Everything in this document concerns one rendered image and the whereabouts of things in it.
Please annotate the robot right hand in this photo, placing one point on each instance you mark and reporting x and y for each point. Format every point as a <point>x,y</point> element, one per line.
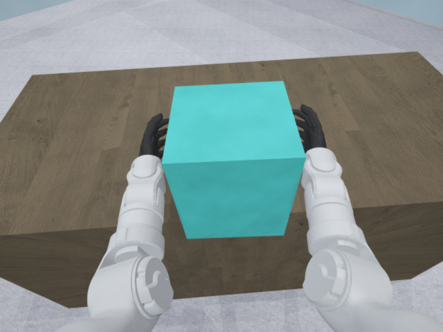
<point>312,135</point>

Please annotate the robot left hand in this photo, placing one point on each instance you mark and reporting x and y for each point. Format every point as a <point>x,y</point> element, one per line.
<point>150,144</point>

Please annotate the robot right upper arm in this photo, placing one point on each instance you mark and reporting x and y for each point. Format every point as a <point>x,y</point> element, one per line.
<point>353,294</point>

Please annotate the robot right forearm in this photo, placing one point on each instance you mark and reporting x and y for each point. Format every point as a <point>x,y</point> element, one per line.
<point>328,207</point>

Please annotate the carton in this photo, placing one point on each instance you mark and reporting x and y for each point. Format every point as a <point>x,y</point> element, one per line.
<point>233,159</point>

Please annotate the robot left upper arm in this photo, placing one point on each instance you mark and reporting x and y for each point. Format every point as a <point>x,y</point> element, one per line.
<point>129,296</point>

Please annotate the robot left forearm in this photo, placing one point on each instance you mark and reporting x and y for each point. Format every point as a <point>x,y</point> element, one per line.
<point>140,221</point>

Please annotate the pedestal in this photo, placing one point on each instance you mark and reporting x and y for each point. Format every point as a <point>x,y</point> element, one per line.
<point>69,140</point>

